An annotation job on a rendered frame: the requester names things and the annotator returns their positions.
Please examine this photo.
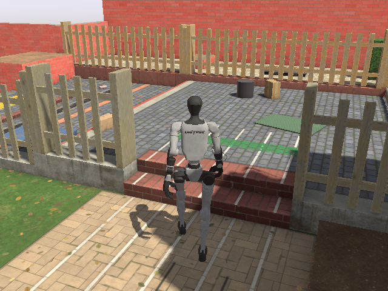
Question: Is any robot right foot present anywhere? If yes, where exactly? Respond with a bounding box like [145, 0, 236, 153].
[198, 245, 207, 262]

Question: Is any robot left hand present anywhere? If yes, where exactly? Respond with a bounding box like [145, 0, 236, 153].
[163, 180, 178, 199]

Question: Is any robot right hand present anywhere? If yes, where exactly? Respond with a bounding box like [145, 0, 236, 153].
[209, 165, 223, 178]

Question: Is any left robot upper arm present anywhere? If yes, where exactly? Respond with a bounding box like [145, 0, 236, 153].
[169, 122, 182, 156]

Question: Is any right robot upper arm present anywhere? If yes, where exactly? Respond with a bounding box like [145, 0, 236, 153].
[207, 122, 221, 154]

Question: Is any humanoid robot torso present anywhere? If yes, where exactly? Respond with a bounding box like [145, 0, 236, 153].
[180, 119, 209, 182]

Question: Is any robot right forearm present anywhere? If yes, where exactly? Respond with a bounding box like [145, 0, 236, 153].
[214, 146, 223, 168]

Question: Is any robot left forearm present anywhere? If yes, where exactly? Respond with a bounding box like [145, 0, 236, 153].
[164, 148, 176, 181]

